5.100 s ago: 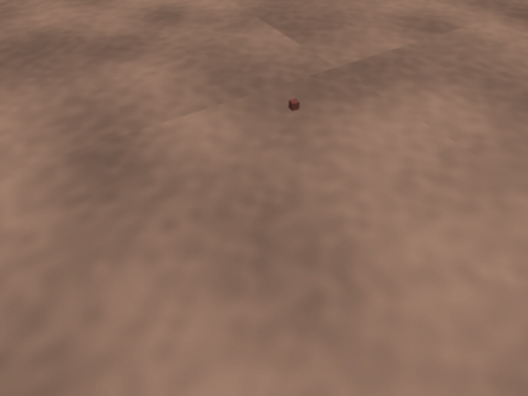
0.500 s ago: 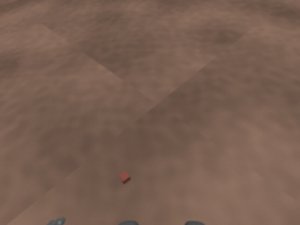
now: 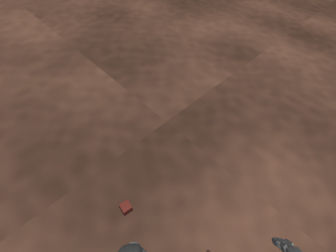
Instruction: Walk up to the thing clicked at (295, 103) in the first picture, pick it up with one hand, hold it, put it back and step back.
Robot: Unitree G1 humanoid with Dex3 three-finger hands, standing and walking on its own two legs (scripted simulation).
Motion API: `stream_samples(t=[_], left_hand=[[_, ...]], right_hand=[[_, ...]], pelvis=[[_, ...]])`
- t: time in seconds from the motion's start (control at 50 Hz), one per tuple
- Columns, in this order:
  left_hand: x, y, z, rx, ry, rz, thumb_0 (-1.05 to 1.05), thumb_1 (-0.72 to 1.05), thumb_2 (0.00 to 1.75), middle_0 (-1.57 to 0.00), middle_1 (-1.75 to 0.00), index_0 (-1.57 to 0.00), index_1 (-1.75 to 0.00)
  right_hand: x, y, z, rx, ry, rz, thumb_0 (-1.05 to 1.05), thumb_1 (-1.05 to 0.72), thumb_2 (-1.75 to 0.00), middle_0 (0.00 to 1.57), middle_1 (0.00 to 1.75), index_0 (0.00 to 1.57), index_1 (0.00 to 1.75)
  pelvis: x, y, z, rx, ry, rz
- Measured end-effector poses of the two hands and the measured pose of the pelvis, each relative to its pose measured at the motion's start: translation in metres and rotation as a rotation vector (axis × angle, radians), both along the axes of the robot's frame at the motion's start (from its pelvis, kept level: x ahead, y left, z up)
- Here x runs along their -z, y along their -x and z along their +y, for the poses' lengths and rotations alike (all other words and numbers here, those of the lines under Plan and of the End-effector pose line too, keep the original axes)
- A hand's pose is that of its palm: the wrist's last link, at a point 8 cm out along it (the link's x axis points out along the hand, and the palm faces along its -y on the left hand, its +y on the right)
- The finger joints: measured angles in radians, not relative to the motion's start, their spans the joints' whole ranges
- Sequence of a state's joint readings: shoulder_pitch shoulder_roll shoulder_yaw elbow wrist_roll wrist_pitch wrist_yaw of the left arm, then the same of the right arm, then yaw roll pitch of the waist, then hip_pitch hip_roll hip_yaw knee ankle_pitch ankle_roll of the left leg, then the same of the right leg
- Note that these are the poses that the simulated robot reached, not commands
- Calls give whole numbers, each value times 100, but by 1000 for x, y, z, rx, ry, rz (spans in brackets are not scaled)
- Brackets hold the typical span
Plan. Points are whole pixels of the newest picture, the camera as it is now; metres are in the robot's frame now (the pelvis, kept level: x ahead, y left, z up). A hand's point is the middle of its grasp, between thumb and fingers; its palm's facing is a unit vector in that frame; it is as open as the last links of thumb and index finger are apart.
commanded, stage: walk up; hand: left
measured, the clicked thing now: (126, 207) +0.44 +0.22 -0.73
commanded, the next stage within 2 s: none
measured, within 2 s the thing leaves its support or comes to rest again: neither
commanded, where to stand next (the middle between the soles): +0.08 -0.03 m, yaw +2 degrees
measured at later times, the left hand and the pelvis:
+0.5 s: hand out of the picture +0.10 +0.24 -0.13, palm faces -0.01 -0.94 -0.34, open 7.4 cm; pelvis +0.02 -0.02 +0.02, yaw +0 degrees
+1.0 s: hand out of the picture +0.12 +0.24 -0.13, palm faces -0.03 -0.94 -0.33, open 7.4 cm; pelvis +0.04 -0.01 +0.02, yaw +0 degrees
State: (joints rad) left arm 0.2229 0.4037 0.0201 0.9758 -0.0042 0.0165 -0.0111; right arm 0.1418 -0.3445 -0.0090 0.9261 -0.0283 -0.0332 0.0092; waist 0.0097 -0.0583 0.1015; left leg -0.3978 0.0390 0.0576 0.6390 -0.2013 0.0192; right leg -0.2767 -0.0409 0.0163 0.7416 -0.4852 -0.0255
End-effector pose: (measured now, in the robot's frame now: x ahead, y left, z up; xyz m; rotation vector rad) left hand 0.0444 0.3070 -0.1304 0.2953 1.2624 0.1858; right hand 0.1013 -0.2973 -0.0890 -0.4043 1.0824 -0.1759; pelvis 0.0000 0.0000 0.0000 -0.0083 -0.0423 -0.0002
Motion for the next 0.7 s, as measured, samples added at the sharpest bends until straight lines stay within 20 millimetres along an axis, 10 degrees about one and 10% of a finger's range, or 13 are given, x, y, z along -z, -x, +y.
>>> stream_samples(t=[0.24,0.7], left_hand=[[-29,27,-9,-41,-64,58,1,90,90,-20,-30,-21,-30],[-31,-82,-32,47,7,-80,1,90,90,-21,-30,-21,-30]], right_hand=[[14,-13,-10,28,-81,11,1,-91,-89,20,30,20,30],[1,14,-23,119,-35,134,1,-91,-89,20,30,20,30]], pelvis=[[-11,-9,-14,-7,9,-12],[-23,-28,-15,-1,2,1]])
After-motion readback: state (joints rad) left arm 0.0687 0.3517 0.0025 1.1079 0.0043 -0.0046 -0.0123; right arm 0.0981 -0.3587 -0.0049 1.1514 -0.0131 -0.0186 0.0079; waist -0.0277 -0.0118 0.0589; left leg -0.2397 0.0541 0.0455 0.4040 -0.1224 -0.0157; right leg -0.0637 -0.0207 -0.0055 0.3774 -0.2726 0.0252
